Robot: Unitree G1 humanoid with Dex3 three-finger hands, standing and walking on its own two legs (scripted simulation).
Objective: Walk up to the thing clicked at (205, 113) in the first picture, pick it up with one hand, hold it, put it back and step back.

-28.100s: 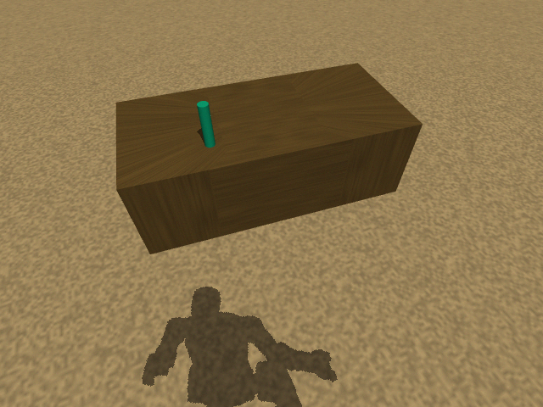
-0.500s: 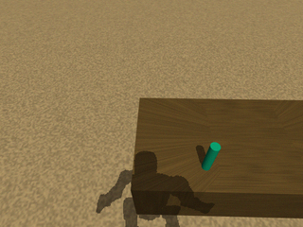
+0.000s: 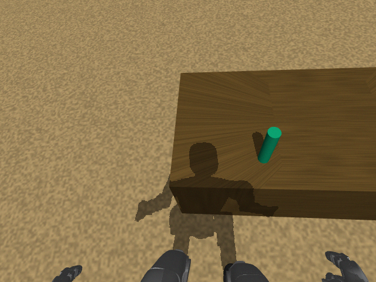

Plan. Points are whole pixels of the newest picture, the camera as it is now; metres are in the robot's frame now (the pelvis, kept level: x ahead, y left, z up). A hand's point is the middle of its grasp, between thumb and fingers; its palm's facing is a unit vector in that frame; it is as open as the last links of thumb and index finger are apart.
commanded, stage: step back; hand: right
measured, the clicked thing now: (268, 146) +0.52 -0.23 -0.26
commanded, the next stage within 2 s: none
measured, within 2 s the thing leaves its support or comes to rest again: neither
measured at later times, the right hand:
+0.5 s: hand out of the picture -0.01 -0.23 -0.14, palm faces -0.06 +0.91 -0.42, open 7.4 cm
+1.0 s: hand out of the picture -0.20 -0.23 -0.17, palm faces -0.06 +0.91 -0.40, open 7.4 cm
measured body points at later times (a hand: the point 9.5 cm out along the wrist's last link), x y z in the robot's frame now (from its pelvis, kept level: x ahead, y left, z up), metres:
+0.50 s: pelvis -0.13 +0.03 +0.00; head -0.06 +0.05 +0.44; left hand -0.05 +0.36 -0.13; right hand +0.00 -0.28 -0.11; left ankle -0.07 +0.15 -0.73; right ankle -0.18 -0.11 -0.67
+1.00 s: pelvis -0.28 +0.04 -0.02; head -0.21 +0.04 +0.43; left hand -0.14 +0.36 -0.12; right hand -0.19 -0.28 -0.14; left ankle -0.27 +0.16 -0.74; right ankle -0.20 -0.09 -0.73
